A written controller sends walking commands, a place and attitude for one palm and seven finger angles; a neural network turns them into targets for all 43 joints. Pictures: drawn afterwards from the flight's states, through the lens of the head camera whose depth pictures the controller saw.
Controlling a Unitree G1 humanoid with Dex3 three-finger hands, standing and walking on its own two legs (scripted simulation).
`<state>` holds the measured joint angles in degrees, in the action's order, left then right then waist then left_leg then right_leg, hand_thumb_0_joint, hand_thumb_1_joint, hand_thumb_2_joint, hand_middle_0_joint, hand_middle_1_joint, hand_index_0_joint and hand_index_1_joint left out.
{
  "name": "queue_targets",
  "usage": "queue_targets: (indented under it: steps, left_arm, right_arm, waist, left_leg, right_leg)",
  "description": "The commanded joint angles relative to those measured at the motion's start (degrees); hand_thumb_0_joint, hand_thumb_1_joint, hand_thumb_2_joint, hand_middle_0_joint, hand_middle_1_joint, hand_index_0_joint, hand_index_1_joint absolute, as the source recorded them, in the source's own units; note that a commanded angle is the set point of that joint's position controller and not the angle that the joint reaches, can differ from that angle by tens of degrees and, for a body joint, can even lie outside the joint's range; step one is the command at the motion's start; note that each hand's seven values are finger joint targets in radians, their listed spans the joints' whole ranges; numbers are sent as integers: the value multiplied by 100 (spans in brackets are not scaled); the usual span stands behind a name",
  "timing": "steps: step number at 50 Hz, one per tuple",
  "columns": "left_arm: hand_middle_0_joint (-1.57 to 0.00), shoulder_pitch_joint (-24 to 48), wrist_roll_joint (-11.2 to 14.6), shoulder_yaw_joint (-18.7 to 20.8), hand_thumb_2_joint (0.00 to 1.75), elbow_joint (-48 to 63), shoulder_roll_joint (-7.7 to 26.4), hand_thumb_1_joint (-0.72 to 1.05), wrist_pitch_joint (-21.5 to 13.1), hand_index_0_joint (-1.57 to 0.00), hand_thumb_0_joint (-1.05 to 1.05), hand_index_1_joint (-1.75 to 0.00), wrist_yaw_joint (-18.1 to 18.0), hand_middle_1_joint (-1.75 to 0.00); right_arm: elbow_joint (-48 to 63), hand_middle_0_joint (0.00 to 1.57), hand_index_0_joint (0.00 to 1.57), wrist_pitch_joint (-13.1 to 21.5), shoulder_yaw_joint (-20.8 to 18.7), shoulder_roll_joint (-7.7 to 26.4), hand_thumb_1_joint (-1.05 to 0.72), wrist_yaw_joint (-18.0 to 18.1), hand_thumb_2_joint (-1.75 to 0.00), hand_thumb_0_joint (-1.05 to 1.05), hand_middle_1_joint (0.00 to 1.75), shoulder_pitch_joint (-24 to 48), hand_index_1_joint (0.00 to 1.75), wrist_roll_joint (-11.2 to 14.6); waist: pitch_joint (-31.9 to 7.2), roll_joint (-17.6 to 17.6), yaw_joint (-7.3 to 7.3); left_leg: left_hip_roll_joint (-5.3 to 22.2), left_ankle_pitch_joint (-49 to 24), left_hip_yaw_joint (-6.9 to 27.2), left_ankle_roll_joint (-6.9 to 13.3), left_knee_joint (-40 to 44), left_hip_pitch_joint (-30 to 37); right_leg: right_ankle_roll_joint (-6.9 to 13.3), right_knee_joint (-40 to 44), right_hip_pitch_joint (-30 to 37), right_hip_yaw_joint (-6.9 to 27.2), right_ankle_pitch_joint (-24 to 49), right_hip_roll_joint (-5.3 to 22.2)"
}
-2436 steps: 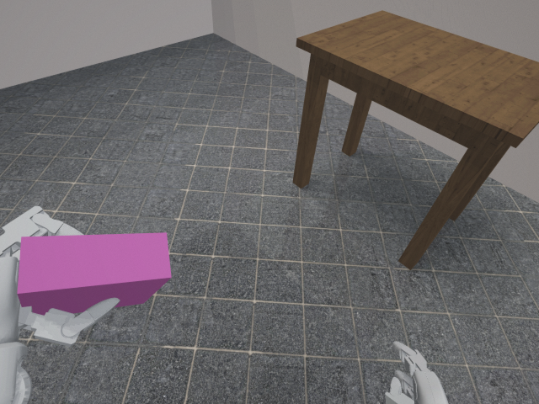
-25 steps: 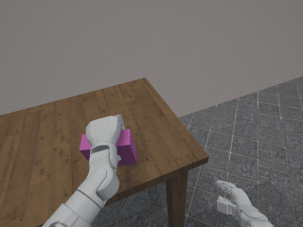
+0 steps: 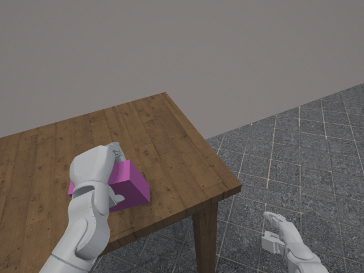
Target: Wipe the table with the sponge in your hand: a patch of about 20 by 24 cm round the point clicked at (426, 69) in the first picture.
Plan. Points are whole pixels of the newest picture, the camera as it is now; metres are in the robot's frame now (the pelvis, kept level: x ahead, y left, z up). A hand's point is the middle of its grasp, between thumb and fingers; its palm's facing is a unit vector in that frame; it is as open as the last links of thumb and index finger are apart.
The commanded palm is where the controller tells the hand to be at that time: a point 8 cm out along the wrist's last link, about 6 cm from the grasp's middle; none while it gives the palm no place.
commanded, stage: slide back across to the middle lane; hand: left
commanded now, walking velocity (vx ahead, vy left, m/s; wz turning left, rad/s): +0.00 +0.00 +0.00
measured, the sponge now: (117, 192) +0.29 +0.20 +0.05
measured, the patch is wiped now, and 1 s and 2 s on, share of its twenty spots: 0.95 0.95 0.95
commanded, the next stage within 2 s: wipe forward along the middle lane in 0.08 s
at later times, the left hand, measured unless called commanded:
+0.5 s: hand (99, 177) +0.29 +0.23 +0.10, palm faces +0.05 -0.15 -0.99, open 9.6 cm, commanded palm +0.26 +0.24 +0.15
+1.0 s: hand (99, 166) +0.32 +0.24 +0.10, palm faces -0.01 -0.10 -1.00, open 9.7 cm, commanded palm +0.30 +0.27 +0.13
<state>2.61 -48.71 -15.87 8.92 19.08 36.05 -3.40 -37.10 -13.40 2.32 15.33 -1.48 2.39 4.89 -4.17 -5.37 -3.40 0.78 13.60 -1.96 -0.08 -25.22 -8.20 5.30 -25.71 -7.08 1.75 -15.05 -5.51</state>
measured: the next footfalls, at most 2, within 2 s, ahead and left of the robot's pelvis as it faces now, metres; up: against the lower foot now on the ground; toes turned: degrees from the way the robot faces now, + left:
none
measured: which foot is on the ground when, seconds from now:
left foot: down 0.00-1.00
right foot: down 0.00-1.00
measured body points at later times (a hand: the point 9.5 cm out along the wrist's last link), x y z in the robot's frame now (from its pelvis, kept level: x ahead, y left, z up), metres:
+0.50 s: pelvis -0.01 +0.01 +0.00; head -0.04 -0.04 +0.45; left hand +0.28 +0.23 +0.15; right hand +0.23 -0.20 -0.08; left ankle +0.00 +0.13 -0.74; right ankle -0.01 -0.06 -0.74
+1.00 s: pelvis -0.02 +0.00 +0.00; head -0.05 -0.05 +0.45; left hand +0.32 +0.24 +0.15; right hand +0.20 -0.23 -0.10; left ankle +0.00 +0.13 -0.74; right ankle -0.01 -0.06 -0.74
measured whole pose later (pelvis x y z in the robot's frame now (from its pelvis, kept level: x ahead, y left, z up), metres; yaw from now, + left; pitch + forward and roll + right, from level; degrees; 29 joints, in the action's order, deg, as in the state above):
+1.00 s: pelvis -0.02 +0.00 +0.00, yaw +2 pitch +0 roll +1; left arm 24.0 -54.7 -11.7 -25.3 19.3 27.7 0.6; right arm -40.4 -8.1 2.4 16.4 2.4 -3.2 4.7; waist -5.5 -4.9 -2.7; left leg 0.2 11.9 0.0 0.1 -26.1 -13.8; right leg 5.4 -26.7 -12.3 -0.2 -14.1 -5.0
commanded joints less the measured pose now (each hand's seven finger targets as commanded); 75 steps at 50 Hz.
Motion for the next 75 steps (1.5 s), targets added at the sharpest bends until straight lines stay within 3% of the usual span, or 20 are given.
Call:
queue_targets:
  steps: [1,4,9,16,19,23,24,25,29,32,39,42,54,57,59,60,64,66,69,75]
  left_arm:
    - [-120,838,-157,861,130,764,1036,10,62,-120,0,-160,-78,-160]
    - [-120,817,-198,1213,130,771,1408,10,45,-120,0,-160,-61,-160]
    - [-120,764,-218,1089,130,739,1267,10,6,-120,0,-160,12,-160]
    - [-120,1854,-489,784,130,-143,1191,10,-50,-120,0,-160,46,-160]
    - [-120,2130,-653,947,130,-458,1397,10,-126,-120,0,-160,41,-160]
    - [-120,2162,-688,734,130,-928,1067,10,-169,-120,0,-160,-16,-160]
    - [-120,2094,-714,1047,130,-1007,1365,10,-165,-120,0,-160,-43,-160]
    - [-120,2165,-695,730,130,-1009,1002,10,-168,-120,0,-160,-46,-160]
    - [-120,2416,-776,913,130,-1468,1260,10,-154,-120,0,-160,-34,-160]
    - [-120,2900,-840,606,130,-1881,1041,10,-161,-120,0,-160,15,-160]
    - [-120,3012,-1013,925,130,-2688,1424,10,-388,-120,0,-160,32,-160]
    - [-120,3160,-964,697,130,-2938,1141,10,-497,-120,0,-160,15,-160]
    - [-120,4125,-1060,1249,130,-3969,1996,10,-1107,-120,0,-160,-32,-160]
    - [-120,4396,-1030,1087,130,-4324,1874,10,-1258,-120,0,-160,-39,-160]
    - [-120,4547,-1042,1413,130,-4471,2292,10,-1395,-120,0,-160,-50,-160]
    - [-120,4564,-1006,1238,130,-4612,2089,10,-1433,-120,0,-160,-65,-160]
    - [-120,4720,-958,1526,130,-4835,2416,10,-1656,-120,0,-160,-94,-160]
    - [-120,4919,-955,1331,130,-4967,2261,10,-1752,-120,0,-160,-110,-160]
    - [-120,5049,-956,1654,130,-5165,2721,10,-1877,-120,0,-160,-117,-160]
    - [-120,5018,-1009,1668,130,-5353,2741,10,-2103,-120,0,-160,-176,-160]
  right_arm:
    - [1136,20,20,344,-162,434,-90,88,-90,0,30,1579,30,20]
    - [1119,20,20,377,-166,478,-90,134,-90,0,30,1561,30,-1]
    - [1143,20,20,477,-165,489,-90,169,-90,0,30,1539,30,1]
    - [968,20,20,619,-144,538,-90,334,-90,0,30,1387,30,16]
    - [899,20,20,667,-124,562,-90,365,-90,0,30,1337,30,-7]
    - [875,20,20,700,-143,526,-90,330,-90,0,30,1276,30,12]
    - [849,20,20,703,-142,565,-90,314,-90,0,30,1286,30,-4]
    - [881,20,20,709,-143,531,-90,300,-90,0,30,1267,30,4]
    - [769,20,20,723,-135,597,-90,309,-90,0,30,1212,30,-4]
    - [702,20,20,736,-126,604,-90,356,-90,0,30,1100,30,24]
    - [641,20,20,796,-124,616,-90,382,-90,0,30,886,30,-8]
    - [642,20,20,786,-152,623,-90,394,-90,0,30,767,30,11]
    - [503,20,20,841,-239,737,-90,516,-90,0,30,335,30,-34]
    - [435,20,20,877,-265,747,-90,538,-90,0,30,170,30,-14]
    - [417,20,20,897,-272,785,-90,552,-90,0,30,109,30,-14]
    - [392,20,20,896,-282,762,-90,559,-90,0,30,33,30,1]
    - [379,20,20,937,-299,812,-90,542,-90,0,30,-110,30,8]
    - [331,20,20,940,-314,805,-90,533,-90,0,30,-292,30,27]
    - [275,20,20,936,-333,874,-90,528,-90,0,30,-409,30,22]
    - [233,20,20,901,-394,902,-90,460,-90,0,30,-682,30,29]
  waist:
    - [-660,658,-215]
    - [-665,599,-250]
    - [-521,624,-220]
    - [-326,609,-54]
    - [-545,609,-117]
    - [-755,892,-156]
    - [-854,791,-234]
    - [-876,840,-169]
    - [-591,960,-117]
    - [-384,980,2]
    - [-719,953,-64]
    - [-590,1001,14]
    - [-407,969,88]
    - [-362,945,147]
    - [-548,886,93]
    - [-587,928,146]
    - [-829,724,113]
    - [-796,840,234]
    - [-968,977,217]
    - [-1183,927,310]
  left_leg:
    - [-271,-1213,217,300,66,20]
    - [-285,-1137,287,298,63,21]
    - [-287,-1026,312,308,77,21]
    - [-272,-558,298,313,201,-4]
    - [-291,-599,339,295,248,15]
    - [-274,-795,294,286,246,-65]
    - [-280,-826,333,266,262,-65]
    - [-281,-880,270,277,243,-91]
    - [-288,-802,300,262,218,-178]
    - [-276,-577,270,269,228,-247]
    - [-322,-655,261,237,144,-417]
    - [-323,-523,215,246,125,-536]
    - [-320,-55,264,273,51,-854]
    - [-300,86,228,293,38,-941]
    - [-302,71,310,288,44,-1046]
    - [-301,98,264,310,23,-1099]
    - [-298,20,318,323,-11,-1250]
    - [-279,71,274,351,-58,-1319]
    - [-297,38,334,343,-114,-1555]
    - [-254,-263,270,382,-261,-1625]
  right_leg:
    - [-122,491,268,897,1559,399]
    - [-82,564,208,1047,1261,375]
    - [-86,647,36,1027,978,375]
    - [-93,784,-336,796,156,371]
    - [-53,734,-224,829,251,331]
    - [-97,548,-17,595,764,348]
    - [-56,531,50,696,791,315]
    - [-94,465,99,563,959,344]
    - [-92,582,-99,736,958,336]
    - [-135,627,-340,574,626,371]
    - [-116,533,-135,735,946,380]
    - [-167,555,-244,639,837,404]
    - [-179,835,-554,955,-124,492]
    - [-214,879,-660,862,-469,525]
    - [-185,834,-579,958,-474,513]
    - [-226,803,-540,871,-483,536]
    - [-212,684,-434,921,-52,533]
    - [-255,667,-458,838,-27,556]
    - [-251,629,-273,1068,167,587]
    - [-283,379,-114,958,1200,612]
